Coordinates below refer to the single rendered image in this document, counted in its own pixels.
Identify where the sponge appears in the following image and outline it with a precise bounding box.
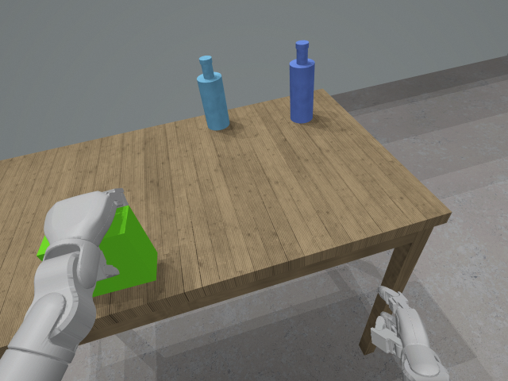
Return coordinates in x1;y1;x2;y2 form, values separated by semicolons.
37;206;157;298

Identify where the robot left forearm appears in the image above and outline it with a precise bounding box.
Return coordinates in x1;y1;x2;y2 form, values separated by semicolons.
0;238;100;381

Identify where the left robot hand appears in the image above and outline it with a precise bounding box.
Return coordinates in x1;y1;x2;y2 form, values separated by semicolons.
44;188;129;281

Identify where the right robot hand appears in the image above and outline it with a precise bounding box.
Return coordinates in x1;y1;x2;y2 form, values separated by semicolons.
371;286;430;359

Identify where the table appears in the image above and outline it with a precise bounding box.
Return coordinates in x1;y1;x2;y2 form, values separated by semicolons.
0;89;452;359

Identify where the robot right forearm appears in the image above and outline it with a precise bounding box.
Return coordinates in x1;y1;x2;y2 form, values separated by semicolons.
401;344;449;381

